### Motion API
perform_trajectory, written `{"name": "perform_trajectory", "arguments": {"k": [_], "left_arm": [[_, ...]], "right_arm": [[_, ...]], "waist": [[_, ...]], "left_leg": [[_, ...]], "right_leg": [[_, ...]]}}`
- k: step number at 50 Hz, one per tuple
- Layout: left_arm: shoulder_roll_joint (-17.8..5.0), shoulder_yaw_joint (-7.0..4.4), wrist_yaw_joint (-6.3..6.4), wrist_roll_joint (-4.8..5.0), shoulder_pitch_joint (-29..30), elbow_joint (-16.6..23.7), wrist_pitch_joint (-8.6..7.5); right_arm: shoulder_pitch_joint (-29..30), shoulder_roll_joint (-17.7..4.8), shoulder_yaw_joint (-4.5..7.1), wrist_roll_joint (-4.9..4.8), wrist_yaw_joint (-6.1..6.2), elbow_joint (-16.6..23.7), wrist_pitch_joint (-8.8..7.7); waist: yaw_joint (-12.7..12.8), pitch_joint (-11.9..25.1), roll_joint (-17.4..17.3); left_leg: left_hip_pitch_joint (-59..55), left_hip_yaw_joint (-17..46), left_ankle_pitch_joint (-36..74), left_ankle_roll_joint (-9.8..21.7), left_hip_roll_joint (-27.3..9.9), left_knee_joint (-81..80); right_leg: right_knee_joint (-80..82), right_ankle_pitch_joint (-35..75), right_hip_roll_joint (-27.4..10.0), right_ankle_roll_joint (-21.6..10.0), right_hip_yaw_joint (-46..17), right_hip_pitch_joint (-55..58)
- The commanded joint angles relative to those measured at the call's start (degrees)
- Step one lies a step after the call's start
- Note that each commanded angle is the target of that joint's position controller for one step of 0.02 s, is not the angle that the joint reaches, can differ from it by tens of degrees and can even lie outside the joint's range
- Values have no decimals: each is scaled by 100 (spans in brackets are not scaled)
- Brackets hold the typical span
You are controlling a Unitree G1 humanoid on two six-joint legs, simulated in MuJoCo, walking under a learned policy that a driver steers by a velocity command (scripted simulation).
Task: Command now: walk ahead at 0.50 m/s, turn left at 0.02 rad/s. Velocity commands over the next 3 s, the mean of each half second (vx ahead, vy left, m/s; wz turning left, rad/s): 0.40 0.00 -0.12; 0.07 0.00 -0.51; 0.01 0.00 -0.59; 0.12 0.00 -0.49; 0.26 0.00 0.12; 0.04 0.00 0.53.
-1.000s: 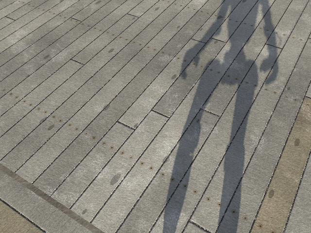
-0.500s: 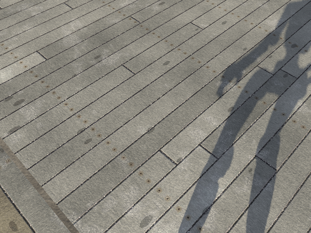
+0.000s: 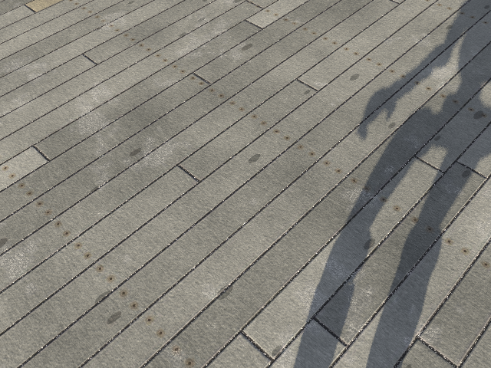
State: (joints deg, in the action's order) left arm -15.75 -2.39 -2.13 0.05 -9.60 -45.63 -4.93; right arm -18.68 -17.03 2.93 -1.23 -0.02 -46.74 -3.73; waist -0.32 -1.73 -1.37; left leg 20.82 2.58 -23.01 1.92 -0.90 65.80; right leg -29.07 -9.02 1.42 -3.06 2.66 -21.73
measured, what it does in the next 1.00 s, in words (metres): walks ahead, turning right: left foot, then right foot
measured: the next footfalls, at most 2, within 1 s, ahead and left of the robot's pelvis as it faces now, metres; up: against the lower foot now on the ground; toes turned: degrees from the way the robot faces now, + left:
left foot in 0.38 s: +0.40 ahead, +0.15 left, +0.00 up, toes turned -2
right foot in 0.82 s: +0.33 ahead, -0.10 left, +0.00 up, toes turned -21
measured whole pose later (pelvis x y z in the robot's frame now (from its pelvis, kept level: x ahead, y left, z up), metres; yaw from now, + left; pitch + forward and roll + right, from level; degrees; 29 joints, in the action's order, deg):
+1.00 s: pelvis +0.30 +0.00 +0.01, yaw -23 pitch +2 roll +3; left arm -17.0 -4.5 1.3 0.1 -12.1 -40.5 1.1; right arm -2.4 -18.2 5.3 0.2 2.3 -48.0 1.0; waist 0.8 -2.9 -1.7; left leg 31.0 0.4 -23.8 -3.1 -0.2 61.8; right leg -27.3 -11.2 0.9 -3.1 -2.0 -18.1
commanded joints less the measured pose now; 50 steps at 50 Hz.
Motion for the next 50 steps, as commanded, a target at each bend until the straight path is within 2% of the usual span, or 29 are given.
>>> {"name": "perform_trajectory", "arguments": {"k": [1,3,6,10,12,14,17,18,19,20,21,22,23,24,25,26,27,29,35,38,40,41,42,43,44,45,46,47,50], "left_arm": [[-578,-122,23,-76,-236,189,-64],[-660,-146,35,-32,-267,113,-122],[-846,-200,108,-16,-459,-25,-123],[-945,-216,176,54,-746,-179,-59],[-1000,-229,185,87,-996,-304,-17],[-959,-222,211,92,-1173,-430,86],[-1056,-269,282,100,-1068,-467,212],[-1056,-269,299,115,-874,-407,233],[-891,-215,298,67,-878,-325,216],[-441,-68,272,-98,-1177,-154,162],[-250,15,261,36,-1896,-249,143],[-907,-170,264,170,-1711,-304,185],[-970,-229,290,248,-1181,-144,259],[-844,-233,336,204,-991,-122,375],[-791,-271,394,150,-1004,-124,527],[-663,-265,428,135,-1115,-103,661],[-575,-269,456,113,-1171,-63,744],[-515,-290,469,73,-1086,75,808],[-564,-309,286,47,-433,470,834],[-634,-361,193,47,-313,616,881],[-648,-414,166,19,-532,565,872],[-859,-497,211,-21,-712,529,857],[-1539,-655,331,-21,-836,621,828],[-1767,-651,307,-170,-765,768,723],[-1515,-588,256,-196,-719,783,580],[-1409,-562,271,-131,-492,795,479],[-1244,-529,301,-27,-230,853,452],[-1110,-478,342,57,-34,895,469],[-1035,-435,425,19,-71,963,514]], "right_arm": [[146,-567,170,45,26,495,-78],[46,-393,136,66,46,442,10],[584,-321,103,114,63,598,17],[1339,-143,29,87,-21,738,-68],[1690,-132,11,51,-77,830,-98],[1970,-159,20,85,-136,948,-152],[1578,-413,120,170,-183,866,-244],[1038,-547,191,216,-154,685,-269],[483,-862,290,280,-104,543,-291],[-85,-1299,367,419,-28,533,-249],[-114,-1196,329,320,-18,593,-117],[32,-889,259,233,-17,700,1],[407,-688,196,191,25,734,60],[749,-541,144,168,45,690,82],[1068,-414,109,189,53,675,89],[1288,-476,135,260,45,646,88],[1450,-491,152,308,48,634,74],[1590,-552,185,313,87,578,44],[1658,-802,276,191,205,379,204],[1613,-923,324,81,174,265,312],[1589,-865,326,-18,167,167,380],[1293,-667,293,-3,146,24,415],[1195,-347,215,225,108,109,426],[1761,-402,220,274,166,402,420],[1941,-599,284,202,183,397,428],[1844,-593,304,110,199,352,431],[1711,-596,327,126,248,216,431],[1699,-677,362,169,282,196,428],[1624,-554,350,119,254,166,384]], "waist": [[60,321,706],[-34,270,681],[64,86,488],[334,-50,460],[482,-137,453],[521,-247,426],[197,99,652],[-115,394,639],[-336,906,404],[-354,1854,-651],[-229,2871,-1739],[-370,2759,-1003],[-288,1950,-728],[-147,1319,-487],[39,987,-521],[190,758,-691],[269,654,-751],[313,621,-710],[136,726,-522],[134,627,-528],[284,612,-394],[287,531,52],[85,482,1693],[290,482,2064],[360,637,1304],[196,630,1067],[84,683,762],[18,676,760],[-26,895,791]], "left_leg": [[1451,230,624,-11,-641,-37],[1360,139,819,-125,-690,-340],[1743,95,1622,-285,-749,-1248],[1477,-128,2738,-304,-542,-2715],[1409,-193,2906,-295,-444,-3119],[1336,-160,2827,-240,-288,-3504],[660,-67,2601,-46,-70,-3907],[-111,-181,2908,67,43,-4160],[-1285,-45,4272,240,-280,-4102],[-3375,1111,6558,806,-1666,-3403],[-4374,2449,6816,1614,-2721,-3479],[-3748,2232,5594,1485,-2422,-3815],[-3089,1652,4658,1277,-2160,-4030],[-2227,1214,4074,1169,-1906,-4328],[-1454,881,3397,1085,-1756,-4608],[-741,585,2982,1070,-1618,-4913],[-377,366,2761,1122,-1582,-5113],[-257,70,2695,1203,-1650,-5267],[-662,-459,2290,1122,-1830,-5245],[-986,-513,2126,937,-1941,-4952],[-931,-747,1788,569,-1730,-4384],[-655,-1013,1294,180,-1402,-3689],[580,-1617,-256,-424,-638,-1951],[1625,-816,-1596,-641,99,-664],[1767,-206,-1417,-562,23,-14],[1849,-41,-904,-470,-50,65],[1863,52,-517,-450,-126,-38],[1802,99,-246,-470,-151,-136],[1464,103,196,-546,20,-406]], "right_leg": [[1826,-176,-1467,-968,-2022,1336],[2041,351,-1408,-1061,-1619,1077],[2219,916,-1371,-1082,-1209,1176],[2245,1026,-1138,-852,-672,1315],[2192,910,-1230,-845,-663,1531],[1819,1615,-1288,-776,-759,1792],[958,2600,-1328,-500,-999,2164],[408,2989,-1127,-347,-954,2071],[-477,2534,-741,-94,-789,1615],[-2337,-30,-172,254,-554,31],[-3949,-3332,281,484,-676,-1054],[-4441,-3154,-20,511,-1068,-1202],[-4515,-2802,-237,535,-820,-1612],[-4294,-2461,-433,617,-689,-1609],[-4032,-2194,-609,663,-674,-1311],[-3902,-1934,-610,718,-541,-859],[-3776,-1757,-584,744,-443,-635],[-3361,-1429,-639,725,-400,-556],[-1941,-732,-688,521,-183,-128],[-1249,-879,-596,342,-13,79],[-273,-325,-360,99,179,664],[354,367,-385,-122,-163,1062],[777,2489,-1671,-657,-1957,1759],[1059,2557,-2346,-1695,-3242,1618],[1081,2371,-2138,-1692,-2884,1660],[1013,2209,-1866,-1388,-2438,1676],[940,1976,-1655,-1104,-2198,1710],[923,2005,-1578,-984,-2089,1646],[886,2263,-1394,-991,-1972,1659]]}}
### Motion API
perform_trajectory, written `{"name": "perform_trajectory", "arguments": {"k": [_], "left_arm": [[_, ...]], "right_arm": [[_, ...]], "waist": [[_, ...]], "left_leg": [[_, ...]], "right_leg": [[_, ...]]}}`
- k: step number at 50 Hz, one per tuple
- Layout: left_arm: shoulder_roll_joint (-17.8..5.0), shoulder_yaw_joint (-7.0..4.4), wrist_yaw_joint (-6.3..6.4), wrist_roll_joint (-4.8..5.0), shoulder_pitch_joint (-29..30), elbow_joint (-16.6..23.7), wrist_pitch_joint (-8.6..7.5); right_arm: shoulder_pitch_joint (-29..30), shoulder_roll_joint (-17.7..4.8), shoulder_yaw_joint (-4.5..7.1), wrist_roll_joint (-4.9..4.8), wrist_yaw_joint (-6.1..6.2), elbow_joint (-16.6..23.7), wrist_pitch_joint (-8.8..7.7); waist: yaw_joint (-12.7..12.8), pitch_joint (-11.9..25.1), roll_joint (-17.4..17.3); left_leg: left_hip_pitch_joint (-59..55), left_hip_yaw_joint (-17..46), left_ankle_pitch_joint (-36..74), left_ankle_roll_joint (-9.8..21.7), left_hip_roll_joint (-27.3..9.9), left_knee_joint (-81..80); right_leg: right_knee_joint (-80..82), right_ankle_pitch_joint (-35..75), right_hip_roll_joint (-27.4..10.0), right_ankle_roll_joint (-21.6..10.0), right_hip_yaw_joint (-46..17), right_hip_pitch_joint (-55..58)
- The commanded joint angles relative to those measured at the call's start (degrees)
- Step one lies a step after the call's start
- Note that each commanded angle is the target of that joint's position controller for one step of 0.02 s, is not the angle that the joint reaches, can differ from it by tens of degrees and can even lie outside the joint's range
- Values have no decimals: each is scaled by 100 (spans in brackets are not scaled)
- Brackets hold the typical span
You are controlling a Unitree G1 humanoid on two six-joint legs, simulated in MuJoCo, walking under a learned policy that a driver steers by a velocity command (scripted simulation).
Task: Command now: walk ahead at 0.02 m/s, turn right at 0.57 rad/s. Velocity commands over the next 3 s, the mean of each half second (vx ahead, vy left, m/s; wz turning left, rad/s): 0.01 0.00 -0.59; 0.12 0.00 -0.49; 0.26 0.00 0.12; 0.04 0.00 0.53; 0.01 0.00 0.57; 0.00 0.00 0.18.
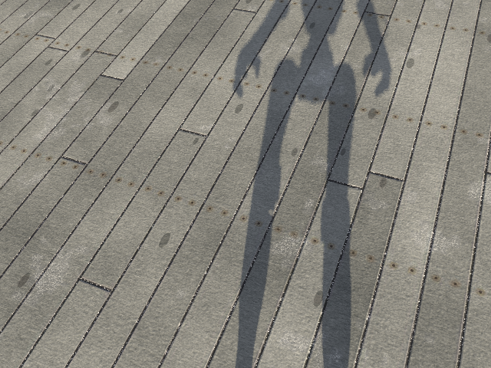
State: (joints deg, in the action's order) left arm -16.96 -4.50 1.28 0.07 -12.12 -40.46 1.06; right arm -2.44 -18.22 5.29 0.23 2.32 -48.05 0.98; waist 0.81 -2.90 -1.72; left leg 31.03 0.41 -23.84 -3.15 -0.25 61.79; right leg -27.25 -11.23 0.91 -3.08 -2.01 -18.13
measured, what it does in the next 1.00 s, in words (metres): steps on the spot, turning right: left foot, then right foot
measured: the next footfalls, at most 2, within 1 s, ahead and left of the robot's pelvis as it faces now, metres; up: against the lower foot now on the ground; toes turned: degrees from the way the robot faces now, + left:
left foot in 0.30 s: +0.08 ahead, +0.14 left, +0.00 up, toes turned -16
right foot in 0.72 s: -0.01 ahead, -0.12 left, +0.00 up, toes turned -27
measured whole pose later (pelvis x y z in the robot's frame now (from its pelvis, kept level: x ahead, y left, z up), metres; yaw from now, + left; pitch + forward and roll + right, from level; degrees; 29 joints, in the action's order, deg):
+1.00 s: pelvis +0.03 -0.03 +0.01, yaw -32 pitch +1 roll +1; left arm -15.6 -2.7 0.8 0.1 -18.2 -38.9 -2.2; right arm -7.9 -19.5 4.9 -0.4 -1.2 -47.6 -2.9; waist 1.2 -0.3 -1.7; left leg 29.4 1.0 -8.5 -2.0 -3.1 43.7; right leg -17.6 -11.7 2.1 -2.9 -4.3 -6.8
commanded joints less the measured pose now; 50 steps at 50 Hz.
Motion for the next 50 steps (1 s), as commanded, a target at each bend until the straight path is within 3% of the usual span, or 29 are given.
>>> {"name": "perform_trajectory", "arguments": {"k": [1,4,11,13,14,15,16,17,18,19,20,22,24,27,29,32,34,35,36,37,38,39,40,41,44,50], "left_arm": [[-940,-237,101,29,140,452,-76],[-1049,-278,143,47,119,483,-22],[-1085,-288,60,56,378,583,78],[-1051,-265,77,115,568,633,124],[-979,-241,97,137,578,654,146],[-718,-169,99,98,382,673,151],[-586,-160,84,129,125,795,108],[-1106,-297,70,22,123,728,50],[-1334,-405,44,77,40,601,61],[-1236,-414,51,83,-61,474,119],[-1109,-389,60,61,-82,439,173],[-838,-298,19,114,77,537,210],[-706,-225,-2,151,407,719,190],[-597,-139,-62,110,554,870,181],[-593,-112,-109,102,520,913,188],[-702,-161,-174,112,360,913,245],[-697,-207,-215,106,34,813,273],[-817,-278,-178,93,-195,725,273],[-1307,-433,-96,112,-460,714,255],[-1869,-504,-68,23,-612,839,180],[-1524,-427,-147,-54,-879,779,-4],[-1274,-334,-159,-11,-733,691,-132],[-1059,-274,-132,67,-465,676,-192],[-914,-196,-96,84,-275,689,-215],[-812,-103,-10,-34,-265,668,-306],[-1017,-155,-31,22,-549,439,-450]], "right_arm": [[48,-383,95,-43,16,304,-93],[181,-303,46,-45,-17,325,-104],[-33,-468,66,-99,-156,295,-213],[-375,-484,88,-97,-210,210,-270],[-594,-586,127,-71,-220,140,-282],[-760,-960,210,26,-191,137,-257],[-566,-1385,277,142,-155,153,-189],[-406,-1055,197,219,-140,309,-215],[-87,-741,104,177,-98,428,-221],[159,-599,66,93,-72,469,-205],[188,-520,34,10,-46,494,-199],[-5,-551,10,3,8,442,-148],[-308,-652,35,40,52,389,-92],[-398,-882,104,27,28,399,-40],[-321,-1028,152,2,-31,437,-15],[-324,-1125,188,-89,-117,426,-19],[-208,-1102,188,-203,-140,409,-28],[-441,-912,144,-213,-162,303,-49],[-671,-604,63,-42,-196,285,-68],[-274,-317,-56,167,-180,703,-102],[124,-591,34,56,-165,796,-150],[116,-712,80,-99,-210,814,-187],[19,-793,124,-147,-235,707,-216],[12,-845,146,-107,-236,642,-243],[-146,-680,106,-56,-310,506,-392],[171,-462,-25,-86,-382,548,-537]], "waist": [[-101,993,817],[-4,932,901],[10,828,1117],[-214,869,1087],[-297,890,962],[-188,1019,139],[142,742,-1416],[-9,708,-1151],[110,623,-730],[200,488,-585],[130,411,-591],[-4,300,-625],[-241,354,-731],[-370,534,-804],[-356,568,-854],[-284,558,-874],[-29,577,-773],[40,657,-484],[25,795,713],[68,887,2064],[462,1205,1299],[292,930,1144],[175,633,968],[130,401,1030],[27,291,1073],[229,56,924]], "left_leg": [[436,336,347,-66,-16,-342],[131,404,442,-157,59,-1219],[-846,457,341,-63,243,-2563],[-1439,368,952,61,256,-3595],[-1978,405,1596,177,55,-4171],[-2686,1254,1947,544,-955,-4397],[-2829,2608,3052,1468,-2019,-4540],[-2463,2883,3173,2003,-2476,-4565],[-2306,2269,3017,1836,-2136,-4485],[-2251,1694,2717,1541,-1717,-4419],[-2343,1395,2576,1417,-1539,-4408],[-2387,904,2785,1445,-1349,-4463],[-2845,749,2941,1547,-1422,-4476],[-3053,514,3159,1598,-1591,-4423],[-2808,289,3331,1565,-1646,-4404],[-2726,143,3335,1458,-1758,-4199],[-2520,-82,3091,1163,-1707,-3740],[-2152,-339,2604,834,-1526,-3219],[-1077,-858,1205,310,-1029,-1881],[615,-793,-1482,-81,-109,-503],[840,162,-1518,-17,-115,361],[1051,304,-965,158,-310,407],[1091,274,-417,261,-460,190],[1126,258,0,265,-502,-69],[734,136,1053,205,-405,-644],[340,92,1800,70,-304,-2332]], "right_leg": [[700,2368,-1312,-981,-1539,1369],[696,1775,-1241,-994,-1723,1290],[540,1514,-1079,-953,-2468,898],[291,1543,-871,-741,-2530,803],[90,1122,-658,-508,-2413,525],[-789,-178,-196,-192,-1890,-174],[-1804,-2304,813,154,-738,-1427],[-3175,-2551,385,408,-760,-1554],[-3703,-2134,252,471,-784,-1491],[-3935,-1790,197,566,-684,-1511],[-4139,-1480,172,654,-641,-1683],[-4031,-1187,103,776,-362,-1742],[-3451,-1074,-49,866,-168,-1882],[-2560,-1139,-289,889,42,-1449],[-2026,-1127,-322,812,272,-900],[-1278,-944,-251,629,496,-406],[-224,-222,-128,353,657,248],[303,347,-36,144,538,907],[608,2101,-796,-223,-661,1933],[640,2628,-2177,-1405,-2829,2311],[962,1077,-2241,-1813,-3134,2124],[1201,-592,-1959,-1515,-2760,1995],[1378,-1869,-1687,-1173,-2457,1750],[1535,-2155,-1556,-1014,-2352,1599],[1835,-1523,-1267,-889,-1900,1401],[1911,-894,-1258,-877,-1453,1279]]}}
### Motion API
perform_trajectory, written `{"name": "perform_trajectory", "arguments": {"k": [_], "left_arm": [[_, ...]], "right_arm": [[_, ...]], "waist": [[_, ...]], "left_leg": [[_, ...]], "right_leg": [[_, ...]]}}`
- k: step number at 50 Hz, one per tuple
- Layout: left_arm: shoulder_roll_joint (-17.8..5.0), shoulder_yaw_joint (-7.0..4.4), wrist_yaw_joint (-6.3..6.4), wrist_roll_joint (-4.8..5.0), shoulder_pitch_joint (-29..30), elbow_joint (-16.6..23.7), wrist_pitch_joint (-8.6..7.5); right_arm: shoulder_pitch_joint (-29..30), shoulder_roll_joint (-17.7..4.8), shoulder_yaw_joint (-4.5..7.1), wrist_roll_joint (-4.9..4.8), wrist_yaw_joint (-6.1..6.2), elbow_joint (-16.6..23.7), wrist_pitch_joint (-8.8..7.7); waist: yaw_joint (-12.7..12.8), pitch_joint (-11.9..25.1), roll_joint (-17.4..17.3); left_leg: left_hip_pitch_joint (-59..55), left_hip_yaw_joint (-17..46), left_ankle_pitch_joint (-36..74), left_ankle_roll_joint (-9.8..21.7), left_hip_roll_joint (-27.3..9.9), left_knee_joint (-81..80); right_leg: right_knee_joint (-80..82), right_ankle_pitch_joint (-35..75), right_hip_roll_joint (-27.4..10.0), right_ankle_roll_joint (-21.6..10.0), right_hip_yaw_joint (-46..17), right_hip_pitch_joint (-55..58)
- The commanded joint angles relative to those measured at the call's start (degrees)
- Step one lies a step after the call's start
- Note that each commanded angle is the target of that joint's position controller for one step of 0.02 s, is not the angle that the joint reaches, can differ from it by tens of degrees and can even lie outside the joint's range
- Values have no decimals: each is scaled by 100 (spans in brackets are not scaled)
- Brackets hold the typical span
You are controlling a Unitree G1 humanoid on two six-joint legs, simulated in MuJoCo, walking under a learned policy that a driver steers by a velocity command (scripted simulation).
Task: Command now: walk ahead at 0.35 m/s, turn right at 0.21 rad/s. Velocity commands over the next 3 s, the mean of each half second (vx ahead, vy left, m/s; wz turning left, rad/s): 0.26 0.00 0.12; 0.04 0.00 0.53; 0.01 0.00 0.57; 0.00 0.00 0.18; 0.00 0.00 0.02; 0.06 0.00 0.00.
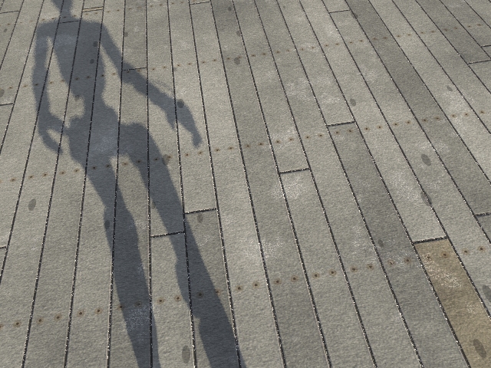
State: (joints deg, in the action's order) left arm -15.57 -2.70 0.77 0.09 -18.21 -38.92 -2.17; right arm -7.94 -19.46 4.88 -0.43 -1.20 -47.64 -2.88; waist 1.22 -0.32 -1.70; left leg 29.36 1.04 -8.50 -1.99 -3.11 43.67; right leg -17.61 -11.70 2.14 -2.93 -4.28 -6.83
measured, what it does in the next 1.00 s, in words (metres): walks ahead, turning left: left foot, then right foot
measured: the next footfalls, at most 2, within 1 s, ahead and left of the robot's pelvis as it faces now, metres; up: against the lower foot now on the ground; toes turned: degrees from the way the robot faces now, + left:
left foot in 0.22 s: +0.21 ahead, +0.15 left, +0.00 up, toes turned +1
right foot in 0.72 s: +0.33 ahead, -0.05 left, +0.00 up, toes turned +21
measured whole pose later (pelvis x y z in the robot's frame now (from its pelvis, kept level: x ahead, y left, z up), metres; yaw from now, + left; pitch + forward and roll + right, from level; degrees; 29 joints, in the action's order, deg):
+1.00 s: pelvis +0.23 +0.05 -0.01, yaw +25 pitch +1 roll +0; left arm -15.7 -3.6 1.8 -0.7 -8.2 -38.8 0.2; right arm -9.4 -19.3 4.6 -1.4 0.3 -39.0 4.2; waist 0.4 -4.9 -1.4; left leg 26.1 1.5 -24.0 -5.9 -1.3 52.3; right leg -24.8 -11.9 -2.5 0.1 3.7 -13.9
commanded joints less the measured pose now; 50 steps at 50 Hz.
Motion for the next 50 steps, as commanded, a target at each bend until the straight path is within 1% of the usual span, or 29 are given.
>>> {"name": "perform_trajectory", "arguments": {"k": [1,5,7,9,10,11,12,13,14,15,16,17,18,20,24,27,31,33,34,35,36,37,38,39,40,41,43,46,50], "left_arm": [[-1183,-341,6,35,12,239,-129],[-1201,-346,-39,82,-175,57,-116],[-1181,-342,-60,88,-249,-16,-98],[-1141,-325,-50,55,-102,-40,-39],[-1077,-301,-24,36,-82,-46,-15],[-935,-248,11,-7,-111,-54,-9],[-708,-152,70,-167,-236,134,-23],[-537,-107,114,-177,-546,233,-83],[-948,-191,99,-90,-472,154,-122],[-1063,-231,69,7,-177,179,-122],[-1026,-228,79,-15,67,196,-114],[-994,-245,98,-66,269,269,-95],[-911,-244,116,-74,300,315,-65],[-741,-219,151,-53,183,311,12],[-682,-212,237,-67,458,381,116],[-662,-210,217,-32,803,455,138],[-707,-231,127,15,1115,544,28],[-774,-269,76,44,1011,511,-56],[-785,-292,55,50,839,445,-99],[-899,-336,60,23,701,397,-135],[-1273,-412,114,-71,597,459,-115],[-1518,-459,98,-253,734,446,-29],[-1164,-392,77,-215,710,492,-7],[-879,-301,78,-174,859,546,-8],[-784,-276,79,-131,1042,555,11],[-758,-263,90,-65,1153,539,33],[-848,-281,123,-90,1112,466,82],[-958,-343,168,-113,985,390,146],[-1175,-429,103,-46,1157,359,189]], "right_arm": [[776,-333,0,-33,-44,535,-164],[956,-330,-68,-68,-104,650,-246],[924,-374,-85,-86,-137,685,-301],[541,-423,-71,-41,-148,577,-330],[168,-510,-20,8,-125,447,-330],[-304,-702,55,39,-92,351,-334],[-825,-1191,131,116,-78,348,-324],[-1137,-1469,208,74,-110,200,-246],[-1044,-1030,84,-87,-135,253,-225],[-710,-831,25,-84,-124,352,-209],[-496,-733,-1,-42,-103,436,-179],[-330,-692,-12,-32,-67,491,-139],[-263,-711,-10,8,-22,519,-108],[-225,-782,35,29,33,549,-55],[-238,-941,124,-66,150,600,99],[-248,-937,144,-103,228,634,236],[-244,-926,157,-91,266,708,381],[-131,-889,150,-115,277,789,430],[12,-835,131,-150,293,851,451],[13,-697,86,-157,312,903,456],[-280,-397,-5,-46,307,947,443],[-593,-277,-32,-47,295,1064,407],[-838,-774,96,1,281,930,387],[-821,-1030,212,-80,269,816,423],[-796,-982,243,-105,289,746,502],[-697,-896,234,-99,302,785,572],[-480,-584,147,-120,259,945,631],[-131,-427,86,-115,203,1222,626],[-39,-397,61,-79,97,1406,646]], "waist": [[222,-256,895],[323,-426,788],[291,-434,790],[38,-305,838],[-142,-51,787],[-363,368,602],[-400,1112,-336],[-326,1434,-1778],[-377,1256,-1090],[-340,825,-679],[-317,597,-257],[-258,419,-58],[-159,433,-141],[-42,491,-370],[-71,573,-377],[-163,521,-455],[-247,420,-584],[-154,441,-659],[-9,436,-673],[39,476,-597],[-114,846,245],[-417,700,1677],[-314,785,1447],[-292,650,1035],[-334,536,800],[-303,416,824],[-212,294,997],[-21,444,1165],[10,559,1193]], "left_leg": [[454,31,286,-47,-12,-681],[276,-5,175,70,8,-1112],[76,-52,22,197,29,-1261],[-488,-236,177,352,163,-1580],[-1109,-332,337,444,317,-1711],[-1890,-94,758,616,161,-1813],[-3115,1242,2098,1087,-858,-1725],[-4173,3136,2211,1993,-1695,-2291],[-4095,3294,1802,1999,-1673,-2467],[-3695,2657,1960,1858,-1510,-2412],[-3292,2201,2387,1744,-1293,-2396],[-2896,1928,2794,1699,-1157,-2433],[-2585,1742,3021,1663,-1017,-2495],[-2305,1538,3189,1703,-838,-2579],[-2091,1574,2751,1653,-729,-2546],[-1881,1721,1942,1488,-590,-2507],[-1925,2164,1662,1404,-523,-2218],[-2075,2456,1763,1287,-462,-1964],[-2050,2504,1647,1143,-325,-1779],[-1823,2449,1178,913,-111,-1528],[-1313,1936,-293,604,274,-593],[-35,1006,-2909,258,1138,383],[231,823,-3214,-13,772,1687],[288,795,-2826,-140,625,2240],[337,694,-2472,-270,524,2429],[424,635,-2175,-366,444,2468],[303,327,-1797,-477,392,2193],[225,143,-1649,-497,231,1459],[-529,-158,-1419,-326,120,416]], "right_leg": [[943,-871,-1417,-911,-1224,92],[823,-856,-1539,-958,-1241,36],[709,-665,-1606,-947,-1278,98],[283,486,-1522,-759,-1021,197],[-216,1439,-1320,-589,-788,179],[-1109,2209,-982,-323,-386,83],[-2659,1161,-447,99,58,-715],[-4350,-2019,322,542,217,-2335],[-5046,-2416,65,590,-195,-2832],[-5240,-2054,-165,571,-146,-3057],[-5157,-1754,-323,574,-56,-3052],[-4907,-1507,-440,592,-44,-2964],[-4701,-1309,-494,609,-72,-2654],[-4249,-1152,-409,692,-17,-2373],[-3277,-685,-255,852,-42,-2242],[-2722,-272,-151,907,-118,-2024],[-1993,-411,15,850,-179,-1744],[-1323,-299,61,755,-180,-1424],[-658,185,41,666,-127,-1070],[-113,946,-242,518,-218,-507],[-203,2047,-1379,85,-1085,324],[-256,3485,-2354,-912,-2443,700],[-294,3580,-2708,-1363,-2644,632],[-378,3426,-2384,-1213,-1973,457],[-433,3052,-1988,-960,-1386,349],[-408,2811,-1823,-854,-1074,244],[-265,2829,-1593,-873,-561,20],[-207,2786,-1752,-1022,-355,341],[-204,2595,-1889,-1004,-1,151]]}}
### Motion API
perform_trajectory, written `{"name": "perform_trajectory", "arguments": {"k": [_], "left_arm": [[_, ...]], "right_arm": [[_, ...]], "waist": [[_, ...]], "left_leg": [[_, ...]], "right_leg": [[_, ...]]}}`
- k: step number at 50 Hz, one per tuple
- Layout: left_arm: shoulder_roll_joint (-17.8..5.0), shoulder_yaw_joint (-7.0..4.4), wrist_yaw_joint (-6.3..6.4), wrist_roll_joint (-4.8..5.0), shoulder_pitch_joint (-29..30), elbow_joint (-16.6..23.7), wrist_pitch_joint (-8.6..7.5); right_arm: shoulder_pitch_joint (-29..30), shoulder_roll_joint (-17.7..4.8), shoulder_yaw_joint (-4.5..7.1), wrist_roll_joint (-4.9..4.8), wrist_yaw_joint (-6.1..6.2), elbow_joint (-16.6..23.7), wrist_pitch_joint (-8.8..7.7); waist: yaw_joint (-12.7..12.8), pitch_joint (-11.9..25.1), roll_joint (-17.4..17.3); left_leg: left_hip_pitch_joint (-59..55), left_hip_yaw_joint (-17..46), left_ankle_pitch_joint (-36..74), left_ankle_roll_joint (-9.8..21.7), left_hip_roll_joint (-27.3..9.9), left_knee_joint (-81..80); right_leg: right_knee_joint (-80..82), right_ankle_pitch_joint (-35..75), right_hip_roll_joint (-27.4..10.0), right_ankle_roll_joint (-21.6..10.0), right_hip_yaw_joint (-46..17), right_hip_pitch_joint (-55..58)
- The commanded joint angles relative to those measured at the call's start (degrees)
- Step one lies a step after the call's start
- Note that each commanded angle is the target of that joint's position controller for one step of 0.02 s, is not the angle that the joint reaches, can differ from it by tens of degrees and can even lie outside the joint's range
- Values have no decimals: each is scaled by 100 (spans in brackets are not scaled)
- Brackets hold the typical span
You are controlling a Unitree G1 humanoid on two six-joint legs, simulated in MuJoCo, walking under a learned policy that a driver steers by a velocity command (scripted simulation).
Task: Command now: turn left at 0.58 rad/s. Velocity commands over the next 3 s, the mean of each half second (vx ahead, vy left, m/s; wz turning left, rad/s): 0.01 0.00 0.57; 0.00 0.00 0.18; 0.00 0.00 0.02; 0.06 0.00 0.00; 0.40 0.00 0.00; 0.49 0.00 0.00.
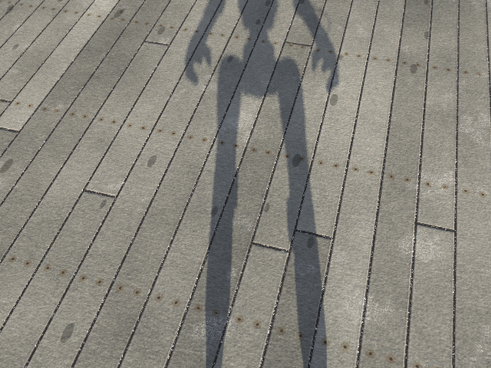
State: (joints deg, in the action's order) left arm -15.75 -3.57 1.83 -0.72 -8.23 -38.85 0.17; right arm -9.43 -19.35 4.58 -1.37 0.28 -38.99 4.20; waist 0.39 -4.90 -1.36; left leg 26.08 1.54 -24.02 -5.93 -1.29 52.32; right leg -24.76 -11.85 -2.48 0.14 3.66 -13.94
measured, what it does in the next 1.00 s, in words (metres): steps on the spot, turning left: left foot, then right foot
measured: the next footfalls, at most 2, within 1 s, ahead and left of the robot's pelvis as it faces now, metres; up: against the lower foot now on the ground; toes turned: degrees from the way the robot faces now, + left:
left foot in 0.12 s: +0.04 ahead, +0.14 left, +0.00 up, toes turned +6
right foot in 0.62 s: +0.10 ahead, -0.08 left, +0.00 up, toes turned +22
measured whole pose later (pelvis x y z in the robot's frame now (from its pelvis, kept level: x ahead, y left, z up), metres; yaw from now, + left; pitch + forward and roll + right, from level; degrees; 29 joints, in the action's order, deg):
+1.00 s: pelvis +0.02 +0.03 -0.01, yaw +21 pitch -1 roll +0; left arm -14.6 -0.9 -0.6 -0.7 -8.5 -43.9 -1.0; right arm -12.4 -15.9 2.7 0.7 0.8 -42.2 2.2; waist 0.0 -2.6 0.4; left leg 10.5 5.0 -17.4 -1.3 0.4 29.3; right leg -29.2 -15.7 -0.2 1.1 -2.2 -12.1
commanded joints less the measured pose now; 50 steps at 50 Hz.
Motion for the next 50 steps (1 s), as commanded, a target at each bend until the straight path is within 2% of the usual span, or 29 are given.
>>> {"name": "perform_trajectory", "arguments": {"k": [1,3,5,6,7,8,9,10,11,12,15,19,22,26,29,30,31,32,33,34,36,39,41,43,44,45,46,47,50], "left_arm": [[-1183,-353,-29,62,160,330,-43],[-1233,-373,-71,144,179,284,-50],[-1172,-364,-79,256,228,217,-57],[-964,-314,-103,213,-127,63,-74],[-563,-177,-128,-107,-208,216,-68],[-671,-196,-48,-89,361,474,-61],[-899,-264,-1,21,519,464,-31],[-947,-296,26,73,466,425,-13],[-953,-322,72,40,355,305,-2],[-985,-341,91,4,294,287,6],[-838,-311,35,59,136,219,-19],[-708,-247,12,72,380,281,-38],[-714,-235,-39,97,382,268,-65],[-726,-223,-125,135,309,261,-115],[-625,-197,-205,120,29,189,-187],[-617,-187,-213,57,-75,160,-216],[-901,-216,-187,-52,-100,225,-229],[-1199,-238,-178,-133,210,247,-205],[-823,-133,-186,-153,294,276,-223],[-698,-76,-191,-108,396,283,-246],[-829,-91,-162,-10,336,200,-264],[-800,-53,-150,36,364,109,-215],[-723,-14,-169,70,329,55,-144],[-645,28,-206,46,0,-46,-175],[-651,43,-251,-35,-137,-66,-232],[-610,51,-263,-25,-196,-101,-248],[-690,57,-258,-27,51,-119,-239],[-626,65,-248,-13,149,-111,-227],[-550,88,-191,13,110,-173,-154]], "right_arm": [[100,-442,107,14,-76,572,-45],[35,-486,147,8,-129,625,-8],[-325,-486,203,16,-158,534,4],[-542,-685,284,32,-103,492,-7],[-724,-1413,446,52,12,604,-50],[-645,-1494,406,271,-47,747,-193],[-550,-1251,340,306,-85,727,-318],[-314,-1081,289,229,-63,675,-387],[-99,-932,251,129,-26,684,-389],[49,-858,207,62,13,699,-366],[27,-795,159,107,101,721,-326],[-75,-905,201,77,158,699,-287],[11,-948,218,96,148,727,-251],[75,-849,161,122,82,690,-212],[279,-706,83,56,74,663,-189],[230,-589,37,41,84,626,-199],[-18,-387,-30,141,89,592,-239],[-353,-326,-30,168,84,557,-282],[-220,-517,9,235,113,537,-300],[-97,-680,76,213,128,521,-292],[68,-582,92,186,149,493,-237],[-58,-221,-6,127,102,341,-217],[-191,-81,-42,112,86,180,-239],[-121,-319,-16,187,85,186,-232],[-85,-587,25,193,111,249,-214],[-122,-628,60,179,87,120,-210],[-99,-410,16,185,46,157,-230],[-107,-293,-27,222,48,99,-251],[-177,-300,-49,227,84,0,-334]], "waist": [[96,1000,1170],[41,951,1172],[-195,946,1025],[-215,970,508],[-71,1026,-1364],[-382,1122,-1439],[-431,1055,-845],[-252,856,-710],[-150,801,-502],[-76,775,-571],[-17,1007,-615],[-143,947,-629],[-171,900,-724],[-243,929,-787],[-16,944,-710],[63,926,-582],[-81,1027,5],[-504,824,1069],[-333,803,1259],[-254,706,1186],[-117,656,1174],[-134,699,1007],[-172,798,1020],[-54,913,770],[110,940,324],[176,941,-166],[-13,801,-16],[-5,730,-2],[18,540,-139]], "left_leg": [[-324,-288,179,124,-44,-675],[-582,-411,387,290,-7,-1255],[-1348,-583,1246,596,180,-2389],[-2075,-197,2095,823,96,-2901],[-3047,1905,4369,1462,-1448,-3056],[-2491,2937,4611,2609,-2179,-3195],[-2341,2525,4071,2575,-1907,-3306],[-2195,2084,3630,2251,-1557,-3295],[-2177,1864,3277,1985,-1297,-3269],[-2076,1748,3413,1901,-1178,-3257],[-2077,1629,3636,1926,-988,-3243],[-2188,1930,2988,1912,-911,-3198],[-1944,2178,2479,1918,-892,-3174],[-1726,2409,2767,1901,-880,-2988],[-1625,2460,2879,1690,-693,-2727],[-1416,2391,2501,1457,-529,-2663],[-1078,2023,1612,1102,-208,-2232],[-651,1124,236,756,537,-1786],[-790,887,-425,488,465,-1488],[-790,803,-518,359,369,-1153],[-500,710,-525,179,258,-864],[-765,438,-298,55,89,-1330],[-1355,173,791,98,165,-2521],[-2036,437,2202,253,-24,-3049],[-2207,662,2945,427,-287,-2782],[-1873,587,2261,651,-195,-2562],[-1671,606,1921,719,-147,-2661],[-1585,642,1786,696,-162,-2747],[-1441,645,1849,628,-128,-2774]], "right_leg": [[478,2505,-1460,-1289,-751,848],[319,2242,-1528,-1175,-689,827],[-200,1672,-1376,-795,-388,491],[-846,886,-1106,-360,-21,-72],[-2677,-1791,-367,291,548,-1635],[-3878,-2905,248,438,-303,-2317],[-4349,-2614,103,387,-675,-2363],[-4318,-2099,21,316,-758,-2380],[-4146,-1701,-32,321,-798,-2373],[-4081,-1410,-7,368,-799,-2265],[-3957,-945,189,480,-759,-1945],[-2787,-817,286,557,-848,-1820],[-2163,-863,336,536,-883,-1421],[-1561,-977,337,437,-783,-788],[-259,-274,336,262,-669,-93],[424,543,209,149,-741,378],[546,1428,-513,-86,-1370,873],[512,2182,-1142,-734,-2127,718],[700,1940,-1539,-1305,-2556,327],[726,1682,-1459,-1365,-2473,317],[641,1560,-1260,-1214,-2277,590],[360,2210,-958,-1026,-1785,641],[153,2379,-692,-873,-1463,627],[132,1742,-513,-513,-1368,441],[57,1171,-318,-310,-1187,246],[105,507,-35,-119,-831,384],[-65,335,18,2,-739,435],[-105,304,29,5,-706,384],[-158,477,30,-14,-703,326]]}}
